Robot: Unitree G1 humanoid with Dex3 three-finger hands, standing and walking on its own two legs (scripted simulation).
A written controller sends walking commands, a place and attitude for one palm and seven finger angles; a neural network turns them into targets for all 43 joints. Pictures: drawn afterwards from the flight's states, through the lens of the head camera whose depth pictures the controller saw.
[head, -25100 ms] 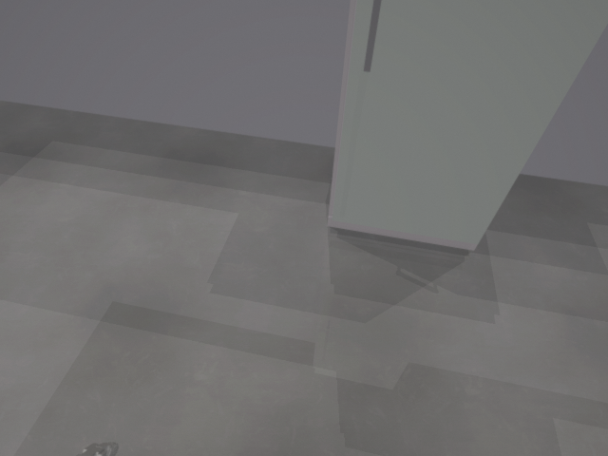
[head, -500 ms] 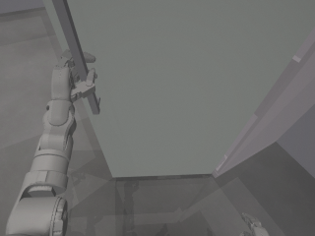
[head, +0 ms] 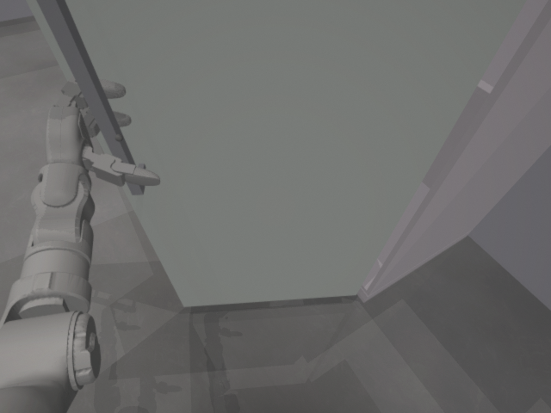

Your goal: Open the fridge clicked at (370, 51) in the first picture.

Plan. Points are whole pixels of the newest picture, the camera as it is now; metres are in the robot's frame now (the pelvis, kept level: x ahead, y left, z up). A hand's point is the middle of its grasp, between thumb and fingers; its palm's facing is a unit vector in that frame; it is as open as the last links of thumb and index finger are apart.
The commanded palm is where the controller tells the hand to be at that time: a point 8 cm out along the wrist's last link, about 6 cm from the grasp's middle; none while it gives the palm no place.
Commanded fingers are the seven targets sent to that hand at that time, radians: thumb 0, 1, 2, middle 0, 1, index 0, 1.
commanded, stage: loosen the grip on the handle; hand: left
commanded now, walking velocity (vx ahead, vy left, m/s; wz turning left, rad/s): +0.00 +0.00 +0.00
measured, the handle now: (84, 54) +0.49 +0.22 +0.25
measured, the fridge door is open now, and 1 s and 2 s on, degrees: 64 63 63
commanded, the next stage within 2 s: slip the hand off the handle in 0.08 s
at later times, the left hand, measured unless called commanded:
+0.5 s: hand (75, 140) +0.45 +0.26 +0.16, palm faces +0.18 -0.97 -0.18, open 14.7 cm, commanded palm +0.41 +0.30 +0.16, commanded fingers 0.00 -0.55 0.20 -0.25 -1.15 -0.25 -1.15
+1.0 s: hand (52, 164) +0.40 +0.28 +0.15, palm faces +0.17 -0.97 -0.16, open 14.7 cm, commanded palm +0.36 +0.32 +0.16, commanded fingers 0.00 -0.55 0.20 -0.25 -1.15 -0.25 -1.15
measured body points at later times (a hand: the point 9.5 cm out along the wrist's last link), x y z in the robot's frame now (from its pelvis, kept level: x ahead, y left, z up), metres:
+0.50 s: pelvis +0.03 +0.03 +0.00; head +0.07 +0.03 +0.45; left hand +0.43 +0.31 +0.17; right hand +0.14 -0.23 -0.11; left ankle +0.03 +0.13 -0.73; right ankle +0.03 -0.10 -0.73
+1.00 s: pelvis +0.03 +0.02 +0.00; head +0.05 +0.02 +0.45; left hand +0.39 +0.33 +0.16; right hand +0.13 -0.25 -0.11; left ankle +0.03 +0.13 -0.73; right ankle +0.03 -0.10 -0.73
